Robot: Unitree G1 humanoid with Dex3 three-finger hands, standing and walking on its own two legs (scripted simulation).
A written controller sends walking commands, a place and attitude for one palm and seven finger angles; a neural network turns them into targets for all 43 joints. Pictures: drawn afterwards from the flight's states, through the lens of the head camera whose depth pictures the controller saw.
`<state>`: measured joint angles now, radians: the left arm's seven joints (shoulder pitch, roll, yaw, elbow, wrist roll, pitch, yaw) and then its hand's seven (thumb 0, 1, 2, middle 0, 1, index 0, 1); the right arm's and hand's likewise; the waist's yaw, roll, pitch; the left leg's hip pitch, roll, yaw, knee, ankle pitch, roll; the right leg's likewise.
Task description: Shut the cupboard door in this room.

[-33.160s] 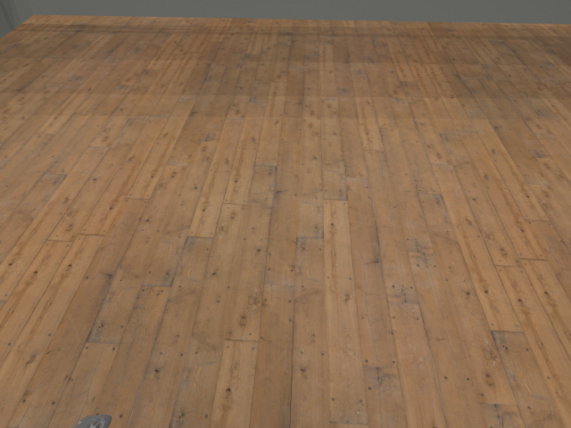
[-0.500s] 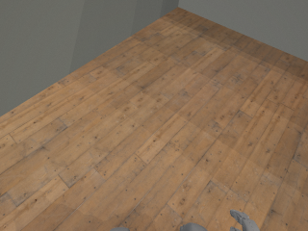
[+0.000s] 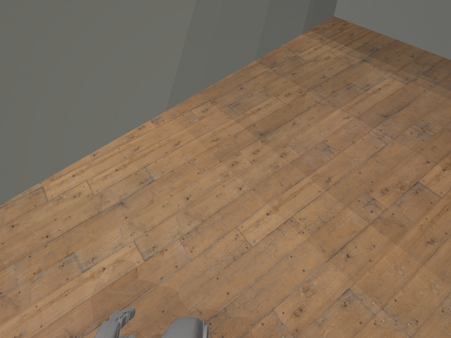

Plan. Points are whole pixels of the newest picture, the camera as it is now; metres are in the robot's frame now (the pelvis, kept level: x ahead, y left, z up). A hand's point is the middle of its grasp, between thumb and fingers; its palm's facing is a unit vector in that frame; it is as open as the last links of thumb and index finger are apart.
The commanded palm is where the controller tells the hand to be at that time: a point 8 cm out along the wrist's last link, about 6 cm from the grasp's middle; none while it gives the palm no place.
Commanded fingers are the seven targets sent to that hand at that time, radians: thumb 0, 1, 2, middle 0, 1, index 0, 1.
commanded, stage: walk to a spot facing it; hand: left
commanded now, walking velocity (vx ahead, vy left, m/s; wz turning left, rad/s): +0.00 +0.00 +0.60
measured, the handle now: out of the picture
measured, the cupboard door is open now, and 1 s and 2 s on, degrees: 79 79 79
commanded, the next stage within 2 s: none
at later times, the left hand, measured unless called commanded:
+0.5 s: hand out of the picture +0.00 +0.28 -0.17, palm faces +0.32 -0.91 -0.27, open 7.4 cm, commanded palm none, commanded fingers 0.00 0.90 0.90 -0.20 -0.30 -0.20 -0.30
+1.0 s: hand out of the picture -0.01 +0.20 -0.14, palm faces +0.56 -0.78 -0.28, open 7.4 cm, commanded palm none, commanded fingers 0.00 0.90 0.90 -0.20 -0.30 -0.20 -0.30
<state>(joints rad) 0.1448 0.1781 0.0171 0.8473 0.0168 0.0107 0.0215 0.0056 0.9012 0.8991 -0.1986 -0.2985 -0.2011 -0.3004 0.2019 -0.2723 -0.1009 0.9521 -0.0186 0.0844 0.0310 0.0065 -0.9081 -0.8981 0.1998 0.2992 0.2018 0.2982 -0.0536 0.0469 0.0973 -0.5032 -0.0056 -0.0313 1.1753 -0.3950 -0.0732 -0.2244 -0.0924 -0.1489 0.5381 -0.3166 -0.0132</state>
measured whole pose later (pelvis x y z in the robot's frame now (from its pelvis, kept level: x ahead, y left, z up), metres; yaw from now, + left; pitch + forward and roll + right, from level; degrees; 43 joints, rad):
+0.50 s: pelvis +0.00 +0.04 +0.00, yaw +17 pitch +1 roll -1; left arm 0.19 0.30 0.07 0.91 0.01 0.06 0.01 0.01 0.91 0.90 -0.19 -0.30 -0.20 -0.30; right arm 0.11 -0.23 -0.04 0.89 -0.02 0.03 0.01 0.00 -0.90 -0.90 0.20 0.30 0.21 0.30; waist 0.02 -0.03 0.10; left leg -0.25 -0.01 -0.03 0.49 -0.26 0.03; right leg -0.49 -0.11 -0.04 1.07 -0.42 0.10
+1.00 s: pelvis +0.04 -0.01 +0.00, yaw +36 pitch +0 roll +3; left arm 0.21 0.18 0.02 0.88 0.02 0.00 0.02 0.01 0.90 0.90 -0.20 -0.30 -0.20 -0.30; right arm 0.18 -0.27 -0.09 0.96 -0.02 0.09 0.04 0.01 -0.91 -0.90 0.20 0.30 0.20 0.30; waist -0.03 0.03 0.10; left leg -0.47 0.03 -0.01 1.08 -0.39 -0.08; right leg -0.18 -0.11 -0.23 0.50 -0.32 -0.03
